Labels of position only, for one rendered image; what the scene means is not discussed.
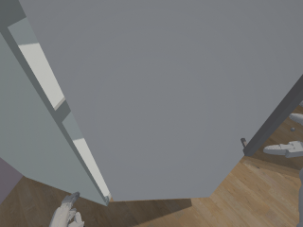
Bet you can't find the handle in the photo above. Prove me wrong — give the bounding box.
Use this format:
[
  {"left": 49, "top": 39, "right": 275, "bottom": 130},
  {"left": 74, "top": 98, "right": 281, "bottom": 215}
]
[{"left": 241, "top": 75, "right": 303, "bottom": 156}]

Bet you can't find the fridge door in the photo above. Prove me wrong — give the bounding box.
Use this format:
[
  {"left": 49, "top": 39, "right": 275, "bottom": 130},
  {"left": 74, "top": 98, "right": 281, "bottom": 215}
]
[{"left": 19, "top": 0, "right": 303, "bottom": 201}]

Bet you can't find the right robot hand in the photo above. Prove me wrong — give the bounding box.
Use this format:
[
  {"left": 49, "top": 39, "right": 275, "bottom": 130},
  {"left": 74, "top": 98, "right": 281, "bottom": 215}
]
[{"left": 263, "top": 100, "right": 303, "bottom": 158}]

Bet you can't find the left robot hand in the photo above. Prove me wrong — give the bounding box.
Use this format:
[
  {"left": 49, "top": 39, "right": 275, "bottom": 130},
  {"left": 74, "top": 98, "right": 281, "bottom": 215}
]
[{"left": 49, "top": 191, "right": 84, "bottom": 227}]

